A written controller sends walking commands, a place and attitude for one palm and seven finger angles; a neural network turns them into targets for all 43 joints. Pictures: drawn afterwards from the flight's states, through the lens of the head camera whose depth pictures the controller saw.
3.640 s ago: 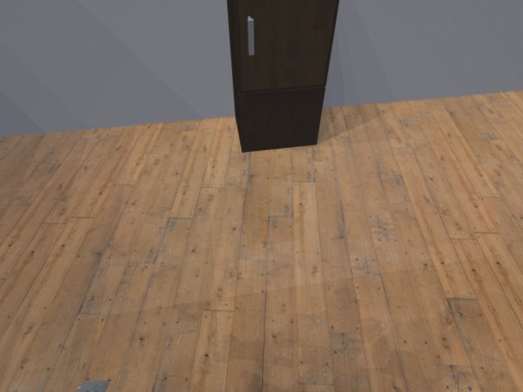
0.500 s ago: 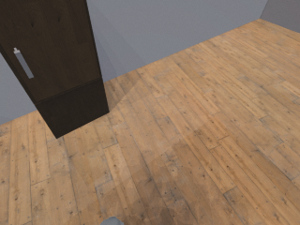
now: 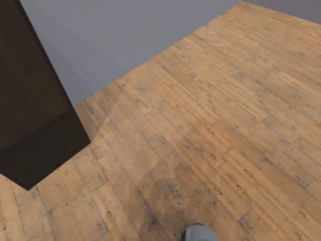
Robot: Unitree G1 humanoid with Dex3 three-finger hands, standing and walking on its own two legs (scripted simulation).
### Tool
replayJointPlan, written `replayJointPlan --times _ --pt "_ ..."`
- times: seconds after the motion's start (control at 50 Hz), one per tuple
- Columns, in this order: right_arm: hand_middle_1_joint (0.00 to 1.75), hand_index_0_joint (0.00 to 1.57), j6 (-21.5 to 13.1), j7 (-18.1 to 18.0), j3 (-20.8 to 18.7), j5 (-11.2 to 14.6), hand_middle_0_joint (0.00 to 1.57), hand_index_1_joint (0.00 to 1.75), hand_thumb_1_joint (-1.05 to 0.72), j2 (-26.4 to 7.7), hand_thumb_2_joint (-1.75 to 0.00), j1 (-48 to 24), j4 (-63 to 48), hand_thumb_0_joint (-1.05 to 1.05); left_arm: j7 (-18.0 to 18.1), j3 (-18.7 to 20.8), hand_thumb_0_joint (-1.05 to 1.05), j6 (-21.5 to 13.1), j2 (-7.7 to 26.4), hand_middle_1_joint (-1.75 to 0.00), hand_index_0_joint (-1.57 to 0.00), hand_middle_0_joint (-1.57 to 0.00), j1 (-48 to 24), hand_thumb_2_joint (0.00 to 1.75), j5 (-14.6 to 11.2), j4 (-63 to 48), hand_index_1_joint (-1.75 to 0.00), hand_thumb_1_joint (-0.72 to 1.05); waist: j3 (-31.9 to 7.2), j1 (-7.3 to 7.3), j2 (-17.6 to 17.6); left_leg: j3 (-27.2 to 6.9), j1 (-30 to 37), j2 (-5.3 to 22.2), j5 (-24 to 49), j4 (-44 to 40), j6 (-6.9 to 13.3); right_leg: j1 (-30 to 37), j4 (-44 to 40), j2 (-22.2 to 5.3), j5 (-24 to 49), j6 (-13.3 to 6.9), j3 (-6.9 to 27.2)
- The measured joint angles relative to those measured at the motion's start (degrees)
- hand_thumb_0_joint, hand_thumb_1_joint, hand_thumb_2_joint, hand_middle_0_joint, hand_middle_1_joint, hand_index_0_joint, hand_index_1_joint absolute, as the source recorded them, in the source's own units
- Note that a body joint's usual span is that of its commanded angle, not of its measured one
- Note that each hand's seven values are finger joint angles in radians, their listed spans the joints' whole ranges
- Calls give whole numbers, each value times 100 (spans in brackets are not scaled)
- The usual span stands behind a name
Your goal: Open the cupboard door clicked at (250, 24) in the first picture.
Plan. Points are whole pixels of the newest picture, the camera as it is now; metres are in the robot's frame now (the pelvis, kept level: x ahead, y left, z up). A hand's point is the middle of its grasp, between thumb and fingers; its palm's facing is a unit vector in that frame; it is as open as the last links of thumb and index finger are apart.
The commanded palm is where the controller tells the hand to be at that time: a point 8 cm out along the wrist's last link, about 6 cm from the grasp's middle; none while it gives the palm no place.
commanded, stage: turn to face it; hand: left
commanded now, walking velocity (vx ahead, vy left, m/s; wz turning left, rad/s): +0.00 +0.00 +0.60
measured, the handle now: out of the picture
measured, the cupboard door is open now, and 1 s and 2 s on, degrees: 0 0 0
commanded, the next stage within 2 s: take the last steps up to it in 1.48 s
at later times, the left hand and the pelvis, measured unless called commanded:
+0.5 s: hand (95, 226) +0.19 +0.21 -0.20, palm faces +0.25 -0.96 -0.16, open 7.3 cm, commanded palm none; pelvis +0.12 +0.01 -0.02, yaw +13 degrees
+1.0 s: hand out of the picture +0.14 +0.21 -0.15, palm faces +0.49 -0.81 -0.30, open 7.4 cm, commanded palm none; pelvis +0.14 -0.04 -0.01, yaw +30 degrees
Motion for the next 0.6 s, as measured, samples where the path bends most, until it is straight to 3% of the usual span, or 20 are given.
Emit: replayJointPlan --times 0.04,0.08,0.14,0.2,0.32,0.44,0.46,0.48,0.52,0.56,0.6 --pt "30 20 34 -8 -22 3 21 30 -90 -30 -90 112 45 1 4 -13 0 -67 16 -30 -20 -19 -139 90 8 -63 -30 92 77 -88 81 64 89 146 -323 316 -139 247 -428 149 -2 -107 -124" --pt "30 20 74 6 -16 55 21 30 -90 -17 -90 278 146 1 37 -46 0 -263 90 -30 -20 -19 -237 90 25 -133 -30 92 59 -117 28 -44 -151 309 -707 1282 -144 612 -822 196 480 -259 -183" --pt "30 20 260 -21 -15 142 21 30 -91 -129 -90 103 262 1 142 -125 0 -458 -11 -30 -20 -19 -455 90 -48 -125 -30 91 152 -120 174 -1124 -1246 247 -1083 3746 22 693 -318 240 -158 -364 -338" --pt "30 20 369 -54 -44 122 20 30 -91 -246 -90 -172 181 1 240 -227 0 -442 -159 -30 -20 -19 -502 90 -60 -101 -30 91 77 -124 229 -1521 -2135 108 -707 4712 65 1076 -645 247 -282 -257 -510" --pt "30 20 482 6 -64 80 20 30 -91 -370 -90 -683 -309 1 336 -235 -2 -276 -253 -30 -20 -20 -510 90 -61 -175 -30 93 -126 -113 108 -1369 -2842 72 -246 3633 -27 1584 -1180 129 -260 -196 -883" --pt "30 20 518 136 -92 53 20 30 -91 -482 -90 -1032 -740 1 303 -185 -1 -87 -82 -30 -21 -20 -396 90 -42 -303 -30 92 -128 7 -84 -1095 -2443 -9 212 2124 8 1748 -701 -135 -717 36 -1247" --pt "30 20 498 155 -101 40 20 30 -91 -527 -90 -1047 -825 1 291 -167 -1 -44 -44 -30 -21 -20 -335 90 -59 -335 -30 91 -147 19 -88 -1113 -2346 -47 449 1855 155 1693 -468 -201 -868 94 -1294" --pt "30 20 477 163 -114 22 20 30 -91 -539 -90 -1088 -893 1 281 -134 -1 17 17 -30 -21 -20 -296 90 -79 -354 -30 91 -144 27 -147 -1125 -2407 -120 448 1941 368 1551 -114 -256 -1263 197 -1190" --pt "30 20 428 141 -103 3 20 30 -91 -556 -90 -1168 -1012 1 289 -79 -1 150 138 -30 -20 -20 -241 90 -69 -371 -30 91 -110 21 -185 -1175 -2492 -215 326 2043 614 1064 992 -104 -1977 310 -581" --pt "30 20 409 94 -88 8 20 30 -91 -577 -90 -1193 -1076 1 279 -21 0 200 230 -30 -20 -20 -213 90 -57 -355 -30 91 -84 19 -166 -1258 -2440 -311 398 1821 661 632 1933 62 -1856 370 -110" --pt "30 20 403 55 -70 18 20 30 -91 -590 -90 -1187 -1089 1 254 21 0 185 310 -30 -20 -20 -184 90 -56 -365 -30 91 -62 56 -165 -1328 -2305 -437 605 1441 659 382 2344 106 -1477 430 175"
